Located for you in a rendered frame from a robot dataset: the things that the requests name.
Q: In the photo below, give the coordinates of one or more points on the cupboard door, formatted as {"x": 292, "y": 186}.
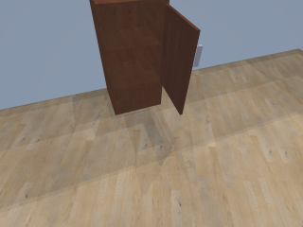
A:
{"x": 180, "y": 40}

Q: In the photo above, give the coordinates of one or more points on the handle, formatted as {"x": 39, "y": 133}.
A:
{"x": 198, "y": 55}

